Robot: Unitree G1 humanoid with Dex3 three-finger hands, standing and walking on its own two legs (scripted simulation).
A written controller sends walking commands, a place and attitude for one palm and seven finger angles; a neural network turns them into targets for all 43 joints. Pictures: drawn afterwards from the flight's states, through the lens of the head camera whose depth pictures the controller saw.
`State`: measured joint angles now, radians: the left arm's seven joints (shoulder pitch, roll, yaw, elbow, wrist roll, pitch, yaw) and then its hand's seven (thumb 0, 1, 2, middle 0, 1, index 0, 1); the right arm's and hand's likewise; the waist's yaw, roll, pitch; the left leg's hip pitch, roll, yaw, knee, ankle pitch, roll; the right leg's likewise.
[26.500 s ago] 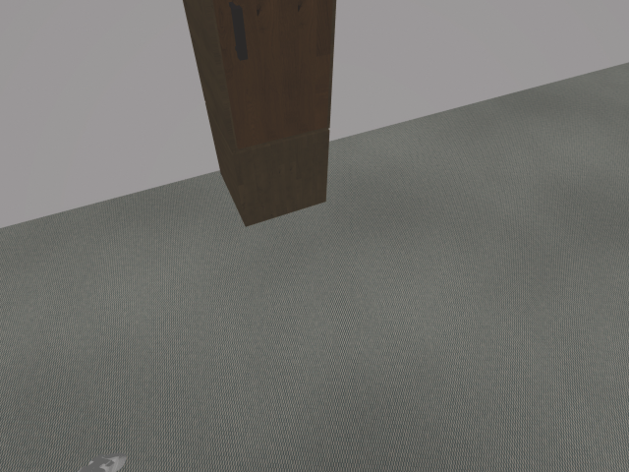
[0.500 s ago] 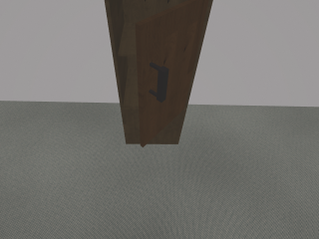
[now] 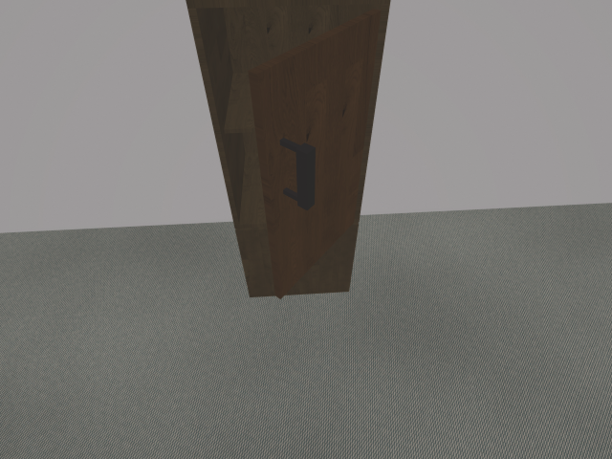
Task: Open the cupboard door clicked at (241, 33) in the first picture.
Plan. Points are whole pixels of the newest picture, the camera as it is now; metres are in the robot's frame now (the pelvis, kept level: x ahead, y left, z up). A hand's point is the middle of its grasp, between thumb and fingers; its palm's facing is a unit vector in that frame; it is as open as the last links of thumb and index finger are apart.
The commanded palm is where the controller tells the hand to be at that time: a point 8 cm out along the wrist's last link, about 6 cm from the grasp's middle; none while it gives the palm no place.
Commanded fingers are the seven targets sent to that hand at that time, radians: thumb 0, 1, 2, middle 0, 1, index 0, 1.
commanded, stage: let the arm hang, fingers relaxed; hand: left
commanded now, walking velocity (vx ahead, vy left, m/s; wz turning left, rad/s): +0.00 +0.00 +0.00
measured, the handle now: (296, 173) +0.58 +0.05 +0.05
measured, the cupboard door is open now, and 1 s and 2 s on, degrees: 48 48 48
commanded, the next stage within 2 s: look to check the result in 0.20 s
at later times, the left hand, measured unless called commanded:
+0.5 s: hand out of the picture -0.03 +0.15 -0.17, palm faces +0.05 -0.98 -0.19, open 7.3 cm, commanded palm none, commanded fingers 0.00 0.90 0.90 -0.20 -0.30 -0.20 -0.30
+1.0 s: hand out of the picture +0.01 +0.14 -0.17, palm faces +0.05 -0.98 -0.18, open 7.3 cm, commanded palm none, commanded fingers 0.00 0.90 0.90 -0.20 -0.30 -0.20 -0.30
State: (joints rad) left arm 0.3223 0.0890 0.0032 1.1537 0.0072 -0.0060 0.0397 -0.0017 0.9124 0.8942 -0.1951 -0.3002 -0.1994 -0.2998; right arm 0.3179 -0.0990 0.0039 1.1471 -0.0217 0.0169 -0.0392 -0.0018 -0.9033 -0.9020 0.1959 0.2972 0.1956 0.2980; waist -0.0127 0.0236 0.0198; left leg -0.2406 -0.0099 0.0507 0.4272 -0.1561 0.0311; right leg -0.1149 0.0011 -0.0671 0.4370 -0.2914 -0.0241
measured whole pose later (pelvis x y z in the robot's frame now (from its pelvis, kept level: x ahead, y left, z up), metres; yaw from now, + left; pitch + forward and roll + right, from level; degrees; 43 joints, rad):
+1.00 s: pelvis +0.03 -0.02 +0.00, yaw +0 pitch -1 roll +1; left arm 0.31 0.10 0.01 1.15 0.00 -0.01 0.04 0.00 0.91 0.89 -0.20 -0.30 -0.20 -0.30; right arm 0.27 -0.13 0.00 1.16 -0.02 0.01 -0.05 0.00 -0.91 -0.90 0.19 0.30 0.19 0.30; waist -0.01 0.01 0.05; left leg -0.20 0.00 0.05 0.41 -0.19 0.01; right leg -0.06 0.02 -0.07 0.39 -0.31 -0.04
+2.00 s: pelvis +0.05 -0.04 -0.01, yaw -32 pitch +2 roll -1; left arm 0.19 0.23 0.09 0.93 0.03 0.06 -0.01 0.00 0.91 0.89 -0.20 -0.30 -0.20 -0.30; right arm 0.14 -0.18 -0.02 0.85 -0.03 0.01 -0.04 0.00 -0.90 -0.90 0.20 0.30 0.20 0.30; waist 0.03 -0.05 0.10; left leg -0.29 0.05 0.05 0.58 -0.32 0.00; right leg -0.45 0.08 0.08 0.97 -0.50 0.02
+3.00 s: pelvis +0.14 -0.22 -0.01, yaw -69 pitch +2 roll -1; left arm 0.04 0.19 0.07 0.92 0.03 0.02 -0.06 0.00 0.91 0.90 -0.19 -0.30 -0.19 -0.30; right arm 0.52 -0.14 0.00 1.05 -0.04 -0.05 -0.03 0.00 -0.90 -0.90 0.20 0.30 0.20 0.30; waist -0.07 0.00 0.12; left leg 0.07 0.13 0.32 0.38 -0.45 -0.07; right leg -0.57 -0.02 -0.14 0.75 -0.23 -0.06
